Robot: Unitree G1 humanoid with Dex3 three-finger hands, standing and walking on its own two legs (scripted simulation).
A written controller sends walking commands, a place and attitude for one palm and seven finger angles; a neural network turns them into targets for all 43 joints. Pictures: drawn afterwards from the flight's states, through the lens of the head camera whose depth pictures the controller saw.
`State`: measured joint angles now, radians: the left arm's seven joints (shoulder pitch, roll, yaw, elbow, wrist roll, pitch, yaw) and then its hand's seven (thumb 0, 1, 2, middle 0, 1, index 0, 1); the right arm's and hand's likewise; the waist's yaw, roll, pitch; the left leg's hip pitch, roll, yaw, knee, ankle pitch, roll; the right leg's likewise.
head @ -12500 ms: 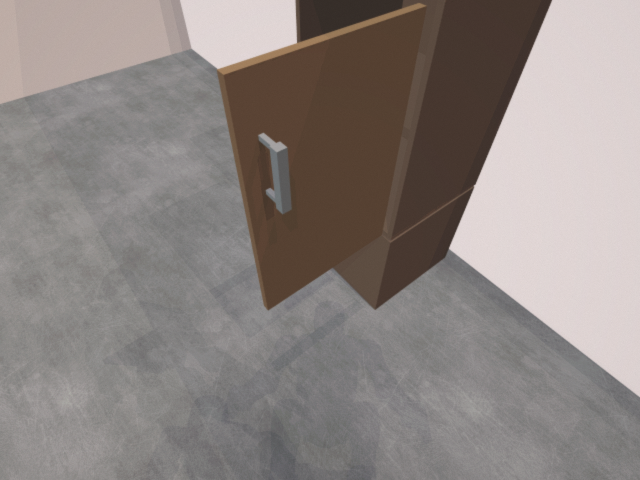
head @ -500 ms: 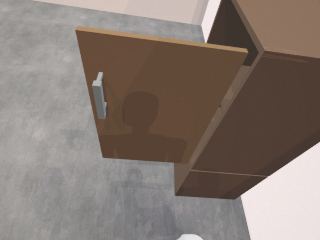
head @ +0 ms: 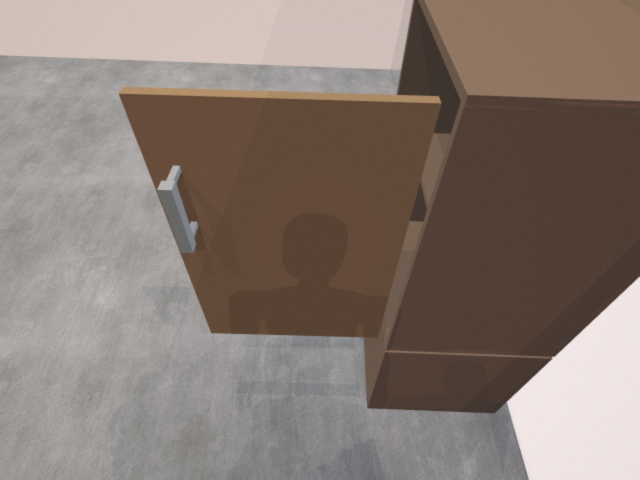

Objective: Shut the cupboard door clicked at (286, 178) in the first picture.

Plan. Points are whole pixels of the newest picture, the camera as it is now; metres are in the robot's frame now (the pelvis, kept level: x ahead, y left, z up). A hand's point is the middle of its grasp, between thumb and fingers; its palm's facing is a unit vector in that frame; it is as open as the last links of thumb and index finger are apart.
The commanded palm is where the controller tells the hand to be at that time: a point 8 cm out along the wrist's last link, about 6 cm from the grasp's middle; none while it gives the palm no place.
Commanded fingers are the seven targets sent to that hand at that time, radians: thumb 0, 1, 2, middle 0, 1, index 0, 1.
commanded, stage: come to a stop and stand still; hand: left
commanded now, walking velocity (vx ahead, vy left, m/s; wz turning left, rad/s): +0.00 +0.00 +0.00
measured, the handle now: (181, 210) +0.46 +0.23 +0.07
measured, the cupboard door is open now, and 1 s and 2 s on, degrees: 91 91 91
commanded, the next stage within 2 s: look again from close up in 0.48 s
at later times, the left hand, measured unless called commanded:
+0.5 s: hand out of the picture -0.06 +0.10 -0.17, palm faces +0.07 -0.99 -0.13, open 7.4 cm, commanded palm none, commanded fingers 0.00 0.90 0.90 -0.20 -0.30 -0.20 -0.30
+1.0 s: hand out of the picture -0.02 +0.15 -0.18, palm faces +0.04 -0.98 -0.19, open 7.3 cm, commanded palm none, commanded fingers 0.00 0.90 0.90 -0.20 -0.30 -0.20 -0.30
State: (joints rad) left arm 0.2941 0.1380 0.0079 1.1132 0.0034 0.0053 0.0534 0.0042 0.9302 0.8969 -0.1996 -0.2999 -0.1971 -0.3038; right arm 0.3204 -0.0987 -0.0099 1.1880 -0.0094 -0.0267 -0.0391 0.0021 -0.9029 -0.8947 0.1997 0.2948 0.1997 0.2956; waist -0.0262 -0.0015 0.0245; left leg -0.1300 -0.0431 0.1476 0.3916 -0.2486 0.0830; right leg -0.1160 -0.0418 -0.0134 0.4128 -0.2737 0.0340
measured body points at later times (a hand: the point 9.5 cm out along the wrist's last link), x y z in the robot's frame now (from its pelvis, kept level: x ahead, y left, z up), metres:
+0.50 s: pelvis -0.01 -0.03 +0.00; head -0.01 -0.03 +0.45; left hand -0.06 +0.16 -0.16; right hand -0.03 -0.24 -0.16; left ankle -0.02 +0.06 -0.74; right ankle -0.03 -0.14 -0.74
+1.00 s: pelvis -0.03 -0.02 +0.00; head -0.03 -0.01 +0.45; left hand -0.02 +0.20 -0.16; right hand -0.02 -0.24 -0.16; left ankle -0.02 +0.06 -0.74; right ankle -0.03 -0.14 -0.74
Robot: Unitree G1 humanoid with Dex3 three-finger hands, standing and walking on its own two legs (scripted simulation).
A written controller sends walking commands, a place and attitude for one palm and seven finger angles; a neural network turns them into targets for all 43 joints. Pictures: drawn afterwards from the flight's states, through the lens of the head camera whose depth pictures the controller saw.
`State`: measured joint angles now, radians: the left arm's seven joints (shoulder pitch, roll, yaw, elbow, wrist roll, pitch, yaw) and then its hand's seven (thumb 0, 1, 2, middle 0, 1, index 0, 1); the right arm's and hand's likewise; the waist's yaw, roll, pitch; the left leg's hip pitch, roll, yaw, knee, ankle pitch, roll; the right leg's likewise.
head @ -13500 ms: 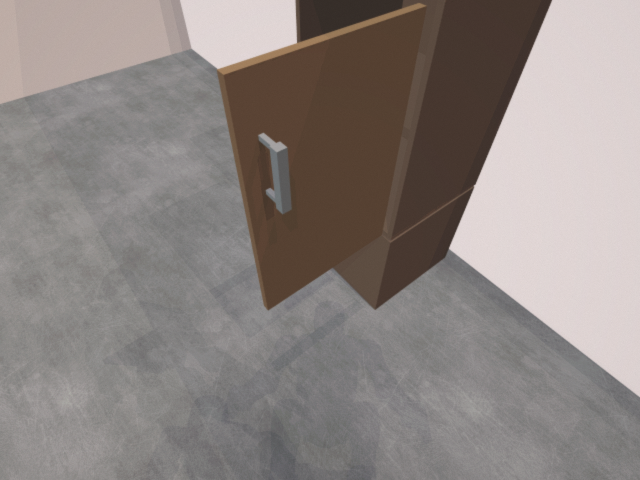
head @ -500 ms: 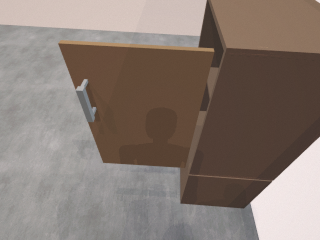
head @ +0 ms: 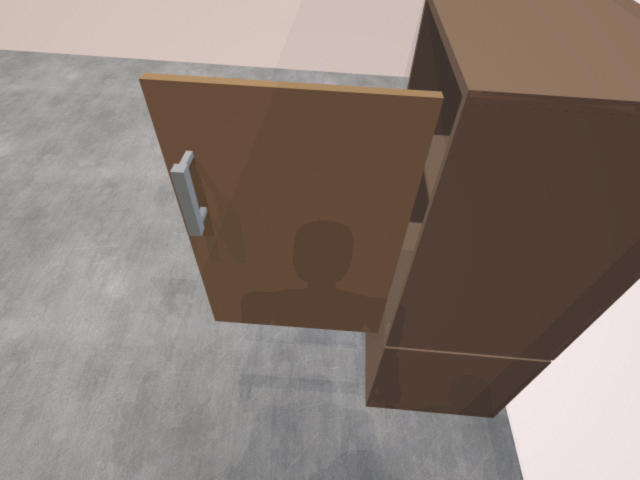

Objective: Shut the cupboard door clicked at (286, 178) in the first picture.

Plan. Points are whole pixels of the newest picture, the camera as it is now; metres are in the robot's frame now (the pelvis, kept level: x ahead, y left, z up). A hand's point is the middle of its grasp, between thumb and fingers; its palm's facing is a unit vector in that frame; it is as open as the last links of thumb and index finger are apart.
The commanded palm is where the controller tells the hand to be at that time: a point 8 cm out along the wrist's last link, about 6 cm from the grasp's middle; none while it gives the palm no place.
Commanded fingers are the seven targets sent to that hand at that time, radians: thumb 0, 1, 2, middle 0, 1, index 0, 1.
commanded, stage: look again from close up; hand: left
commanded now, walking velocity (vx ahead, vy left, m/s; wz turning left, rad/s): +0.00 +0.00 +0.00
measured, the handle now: (192, 194) +0.50 +0.23 +0.08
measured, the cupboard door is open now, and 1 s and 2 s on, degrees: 91 91 91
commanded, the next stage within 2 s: shuffle to correct the standing spot in 0.04 s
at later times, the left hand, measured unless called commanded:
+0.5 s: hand out of the picture +0.00 +0.18 -0.18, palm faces +0.02 -0.99 -0.16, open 7.4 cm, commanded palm none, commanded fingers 0.00 0.90 0.90 -0.20 -0.30 -0.20 -0.30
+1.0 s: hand out of the picture +0.03 +0.20 -0.16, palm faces -0.02 -0.96 -0.27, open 7.3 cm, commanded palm none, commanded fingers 0.00 0.90 0.90 -0.20 -0.30 -0.20 -0.30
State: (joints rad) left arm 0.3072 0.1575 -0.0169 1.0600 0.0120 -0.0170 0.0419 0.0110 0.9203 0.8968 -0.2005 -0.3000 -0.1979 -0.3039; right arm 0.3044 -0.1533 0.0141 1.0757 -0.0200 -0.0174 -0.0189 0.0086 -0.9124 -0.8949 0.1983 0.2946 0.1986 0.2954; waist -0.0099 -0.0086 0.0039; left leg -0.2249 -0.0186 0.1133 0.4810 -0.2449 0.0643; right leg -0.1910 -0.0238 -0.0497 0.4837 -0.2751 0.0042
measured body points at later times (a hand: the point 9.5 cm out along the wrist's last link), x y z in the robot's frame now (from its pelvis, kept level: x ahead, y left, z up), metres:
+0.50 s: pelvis +0.04 +0.02 +0.00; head +0.05 +0.03 +0.45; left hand +0.01 +0.23 -0.17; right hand +0.03 -0.20 -0.15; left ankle +0.01 +0.07 -0.74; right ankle -0.01 -0.12 -0.74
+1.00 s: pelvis -0.01 +0.01 +0.00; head -0.02 -0.02 +0.45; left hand +0.03 +0.25 -0.14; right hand +0.04 -0.23 -0.16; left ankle +0.01 +0.07 -0.74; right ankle -0.01 -0.12 -0.74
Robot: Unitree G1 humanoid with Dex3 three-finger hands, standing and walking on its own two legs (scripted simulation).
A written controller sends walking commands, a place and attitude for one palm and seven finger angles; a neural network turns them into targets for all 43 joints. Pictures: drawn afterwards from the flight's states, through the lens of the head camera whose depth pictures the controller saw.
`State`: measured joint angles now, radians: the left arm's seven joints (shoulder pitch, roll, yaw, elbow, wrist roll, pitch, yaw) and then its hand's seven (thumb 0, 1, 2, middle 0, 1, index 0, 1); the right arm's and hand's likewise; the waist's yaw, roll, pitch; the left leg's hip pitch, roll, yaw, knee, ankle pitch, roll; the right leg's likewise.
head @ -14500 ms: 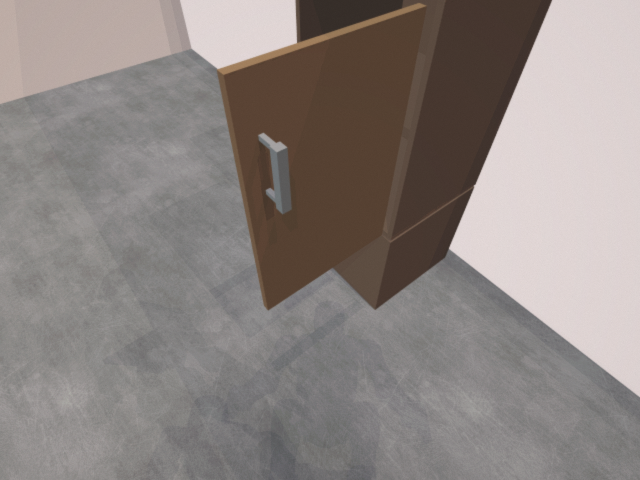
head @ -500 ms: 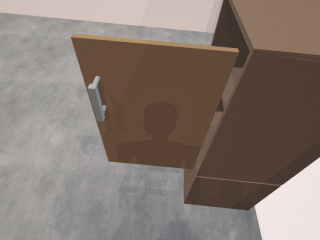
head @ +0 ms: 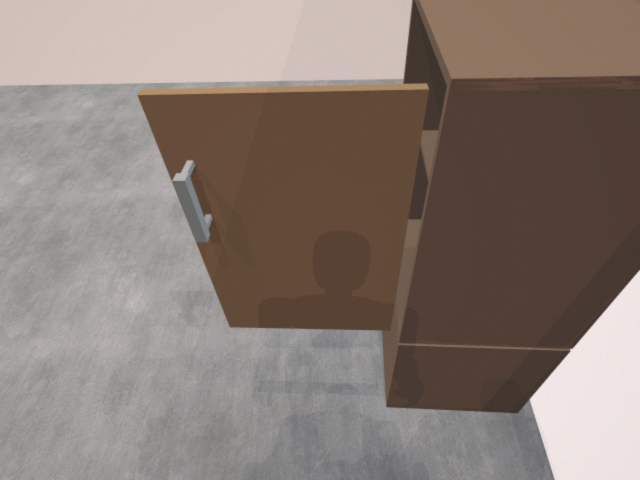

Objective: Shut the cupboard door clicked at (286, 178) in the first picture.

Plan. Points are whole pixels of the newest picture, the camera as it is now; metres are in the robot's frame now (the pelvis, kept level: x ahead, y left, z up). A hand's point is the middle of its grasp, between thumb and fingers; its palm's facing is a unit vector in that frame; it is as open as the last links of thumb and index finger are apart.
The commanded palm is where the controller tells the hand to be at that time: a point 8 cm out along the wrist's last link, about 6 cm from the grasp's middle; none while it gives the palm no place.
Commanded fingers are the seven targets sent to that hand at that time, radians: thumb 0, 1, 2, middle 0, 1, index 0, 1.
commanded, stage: come to a stop and stand still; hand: left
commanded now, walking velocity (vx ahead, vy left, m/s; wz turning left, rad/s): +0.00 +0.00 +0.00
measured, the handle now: (196, 202) +0.51 +0.23 +0.08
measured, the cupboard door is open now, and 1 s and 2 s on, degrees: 91 91 91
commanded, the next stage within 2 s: look again from close up in 1.28 s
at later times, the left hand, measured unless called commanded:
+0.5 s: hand out of the picture +0.01 +0.13 -0.17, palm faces -0.01 -0.98 -0.18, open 7.3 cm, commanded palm none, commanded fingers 0.00 0.90 0.90 -0.20 -0.30 -0.20 -0.30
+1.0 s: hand out of the picture +0.06 +0.13 -0.17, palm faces +0.02 -0.98 -0.20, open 7.3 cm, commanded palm none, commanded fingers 0.00 0.90 0.90 -0.20 -0.30 -0.20 -0.30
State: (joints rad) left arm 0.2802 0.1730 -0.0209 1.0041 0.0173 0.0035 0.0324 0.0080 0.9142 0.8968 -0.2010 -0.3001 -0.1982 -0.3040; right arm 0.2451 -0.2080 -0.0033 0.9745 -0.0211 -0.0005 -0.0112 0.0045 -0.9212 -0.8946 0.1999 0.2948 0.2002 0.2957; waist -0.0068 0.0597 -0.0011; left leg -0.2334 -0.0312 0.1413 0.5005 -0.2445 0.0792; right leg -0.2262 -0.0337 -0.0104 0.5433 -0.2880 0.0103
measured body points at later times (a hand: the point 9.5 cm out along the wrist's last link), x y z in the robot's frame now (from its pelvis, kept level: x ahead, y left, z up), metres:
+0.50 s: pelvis +0.02 -0.04 +0.01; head +0.04 -0.04 +0.46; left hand +0.02 +0.18 -0.15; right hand -0.01 -0.26 -0.15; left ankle +0.02 +0.07 -0.73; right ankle +0.01 -0.13 -0.73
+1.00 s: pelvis +0.06 -0.05 +0.01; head +0.07 -0.05 +0.46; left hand +0.06 +0.18 -0.15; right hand +0.07 -0.27 -0.15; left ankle +0.02 +0.07 -0.73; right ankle +0.01 -0.13 -0.73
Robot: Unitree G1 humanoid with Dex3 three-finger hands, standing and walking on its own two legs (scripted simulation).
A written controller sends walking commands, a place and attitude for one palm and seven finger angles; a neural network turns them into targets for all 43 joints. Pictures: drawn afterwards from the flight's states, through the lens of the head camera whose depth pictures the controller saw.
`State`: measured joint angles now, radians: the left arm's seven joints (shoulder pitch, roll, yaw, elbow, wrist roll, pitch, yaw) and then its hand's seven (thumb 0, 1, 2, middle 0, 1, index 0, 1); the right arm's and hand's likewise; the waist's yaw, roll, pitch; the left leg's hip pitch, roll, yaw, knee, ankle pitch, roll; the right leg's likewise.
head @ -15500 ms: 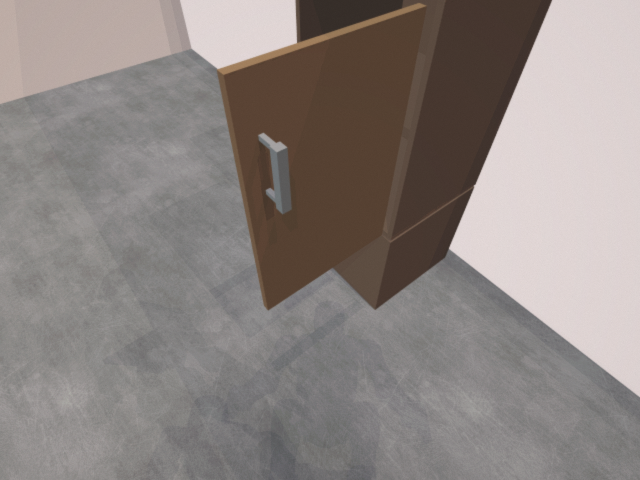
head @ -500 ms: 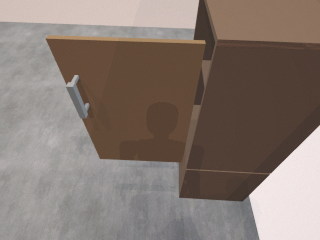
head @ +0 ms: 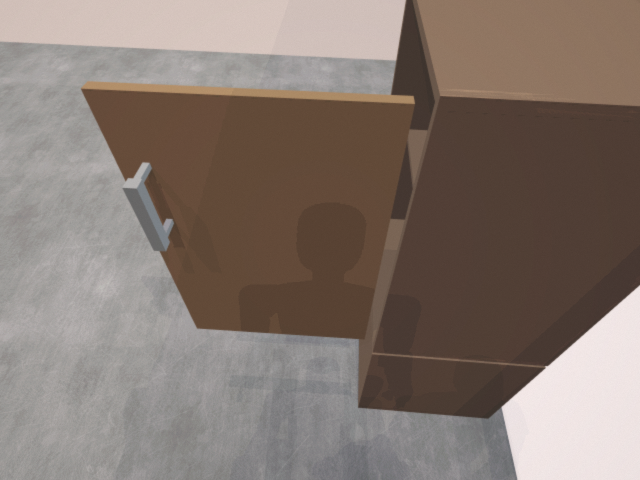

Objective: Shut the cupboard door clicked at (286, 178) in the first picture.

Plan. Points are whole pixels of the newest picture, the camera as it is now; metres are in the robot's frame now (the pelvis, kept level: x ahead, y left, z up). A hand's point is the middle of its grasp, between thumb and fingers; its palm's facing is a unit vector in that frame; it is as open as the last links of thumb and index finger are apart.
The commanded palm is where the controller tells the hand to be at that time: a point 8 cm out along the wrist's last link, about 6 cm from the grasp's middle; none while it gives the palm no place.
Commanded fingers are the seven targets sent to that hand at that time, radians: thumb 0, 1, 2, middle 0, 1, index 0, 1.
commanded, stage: come to a stop and stand still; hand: left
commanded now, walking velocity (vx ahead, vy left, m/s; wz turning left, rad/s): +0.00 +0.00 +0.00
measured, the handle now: (153, 208) +0.45 +0.28 +0.07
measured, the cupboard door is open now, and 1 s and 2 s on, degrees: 91 91 91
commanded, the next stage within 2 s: look again from close up in 0.28 s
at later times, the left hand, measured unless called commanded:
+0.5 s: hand out of the picture +0.00 +0.17 -0.17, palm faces +0.04 -0.98 -0.20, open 7.3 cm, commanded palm none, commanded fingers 0.00 0.90 0.90 -0.20 -0.30 -0.20 -0.30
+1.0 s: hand out of the picture -0.02 +0.16 -0.18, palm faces +0.05 -0.98 -0.18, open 7.4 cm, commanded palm none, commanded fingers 0.00 0.90 0.90 -0.20 -0.30 -0.20 -0.30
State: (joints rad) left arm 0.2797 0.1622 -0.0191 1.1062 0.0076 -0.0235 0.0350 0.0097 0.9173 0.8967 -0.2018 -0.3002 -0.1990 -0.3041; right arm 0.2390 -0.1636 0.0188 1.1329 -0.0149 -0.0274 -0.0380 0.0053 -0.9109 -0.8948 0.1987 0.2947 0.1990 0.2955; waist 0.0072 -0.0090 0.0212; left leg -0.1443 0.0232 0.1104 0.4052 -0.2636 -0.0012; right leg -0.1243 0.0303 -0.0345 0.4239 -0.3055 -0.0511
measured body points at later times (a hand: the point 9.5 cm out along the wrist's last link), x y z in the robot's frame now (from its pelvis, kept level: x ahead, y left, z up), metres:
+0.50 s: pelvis +0.01 -0.01 +0.00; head +0.02 -0.01 +0.45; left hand +0.00 +0.22 -0.16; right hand +0.02 -0.23 -0.16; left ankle -0.03 +0.12 -0.74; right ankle -0.05 -0.08 -0.74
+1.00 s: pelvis +0.00 -0.01 +0.00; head +0.02 -0.01 +0.45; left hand -0.02 +0.21 -0.16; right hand +0.00 -0.22 -0.16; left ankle -0.03 +0.12 -0.74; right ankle -0.05 -0.08 -0.74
